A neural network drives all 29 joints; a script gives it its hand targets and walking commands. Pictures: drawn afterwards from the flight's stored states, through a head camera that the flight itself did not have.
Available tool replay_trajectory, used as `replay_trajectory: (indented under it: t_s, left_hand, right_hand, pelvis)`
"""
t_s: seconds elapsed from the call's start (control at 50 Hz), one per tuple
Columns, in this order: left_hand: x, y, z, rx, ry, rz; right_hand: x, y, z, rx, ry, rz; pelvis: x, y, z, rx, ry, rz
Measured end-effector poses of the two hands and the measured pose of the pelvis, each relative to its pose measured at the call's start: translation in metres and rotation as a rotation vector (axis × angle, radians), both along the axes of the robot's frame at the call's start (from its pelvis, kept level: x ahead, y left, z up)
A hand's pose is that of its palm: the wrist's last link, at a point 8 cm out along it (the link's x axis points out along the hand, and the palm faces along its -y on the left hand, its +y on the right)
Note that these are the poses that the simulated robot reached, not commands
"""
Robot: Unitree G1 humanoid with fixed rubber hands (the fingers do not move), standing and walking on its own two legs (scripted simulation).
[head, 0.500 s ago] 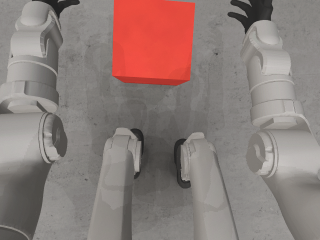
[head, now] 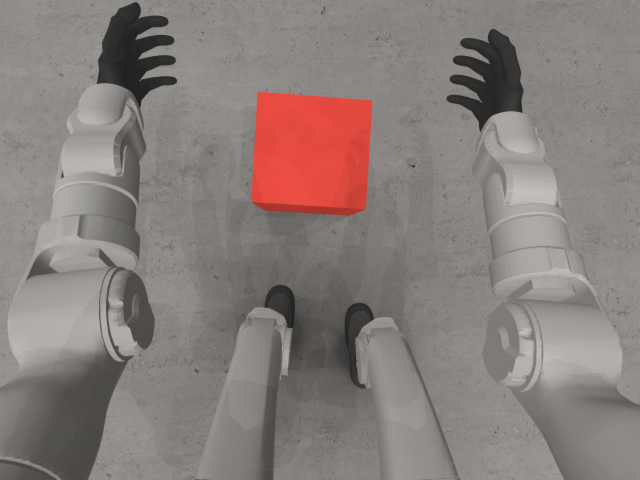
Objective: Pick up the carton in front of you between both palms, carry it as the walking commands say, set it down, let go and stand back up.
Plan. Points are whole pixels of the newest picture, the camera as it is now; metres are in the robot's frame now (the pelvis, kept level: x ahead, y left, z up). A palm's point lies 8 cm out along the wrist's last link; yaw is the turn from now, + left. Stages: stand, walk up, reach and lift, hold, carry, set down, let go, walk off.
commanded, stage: let go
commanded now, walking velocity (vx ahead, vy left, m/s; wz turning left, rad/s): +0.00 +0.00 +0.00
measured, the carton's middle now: (310, 163) +0.51 +0.04 -0.52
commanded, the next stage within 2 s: stand in 1.22 s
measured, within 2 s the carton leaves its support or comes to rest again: neither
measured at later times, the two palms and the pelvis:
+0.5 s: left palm (53, 237) +0.35 +0.24 +0.00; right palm (612, 253) +0.36 -0.21 +0.00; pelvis +0.07 +0.00 +0.10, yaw +2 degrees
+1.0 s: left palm (13, 414) +0.24 +0.22 +0.06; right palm out of the picture +0.25 -0.25 +0.07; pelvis +0.08 -0.02 +0.13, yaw +2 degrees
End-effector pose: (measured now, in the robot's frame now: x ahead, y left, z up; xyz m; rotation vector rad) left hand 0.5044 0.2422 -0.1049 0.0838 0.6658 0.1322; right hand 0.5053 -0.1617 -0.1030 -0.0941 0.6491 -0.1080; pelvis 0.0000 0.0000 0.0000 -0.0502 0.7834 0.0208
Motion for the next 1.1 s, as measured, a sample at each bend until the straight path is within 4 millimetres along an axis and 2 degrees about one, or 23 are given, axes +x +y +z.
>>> replay_trajectory:
  t_s: [0.06,0.16,0.28,0.42,0.64,0.74,0.88,1.1]
  left_hand:
    - [-0.015,0.003,0.008,0.033,0.028,-0.011]
    - [-0.053,0.008,0.025,0.066,0.075,-0.021]
    - [-0.091,0.01,0.055,0.06,0.094,-0.021]
    - [-0.128,0.003,0.091,0.056,0.094,-0.03]
    - [-0.213,-0.013,0.137,0.052,0.119,-0.042]
    - [-0.244,-0.017,0.155,0.05,0.121,-0.039]
    - [-0.266,-0.022,0.167,0.047,0.129,-0.049]
    - [-0.265,-0.023,0.17,0.047,0.143,-0.055]
  right_hand:
    - [-0.012,-0.002,0.008,-0.033,0.027,0.032]
    - [-0.045,-0.012,0.026,-0.073,0.081,0.075]
    - [-0.079,-0.026,0.056,-0.075,0.107,0.089]
    - [-0.117,-0.041,0.09,-0.068,0.109,0.091]
    - [-0.204,-0.069,0.137,-0.062,0.135,0.072]
    - [-0.234,-0.079,0.157,-0.062,0.134,0.07]
    - [-0.253,-0.085,0.169,-0.058,0.138,0.077]
    - [-0.25,-0.08,0.17,-0.055,0.151,0.084]
  pelvis:
    - [0.007,0.001,0.015,0.003,-0.018,0.002]
    - [0.023,0.001,0.042,0.012,-0.073,0.007]
    - [0.042,0.001,0.067,0.022,-0.154,0.009]
    - [0.06,-0.001,0.089,0.034,-0.255,0.008]
    - [0.076,-0.01,0.119,0.056,-0.503,0.001]
    - [0.083,-0.014,0.129,0.064,-0.632,0.001]
    - [0.086,-0.018,0.133,0.074,-0.778,0.003]
    - [0.085,-0.017,0.131,0.077,-0.874,0.003]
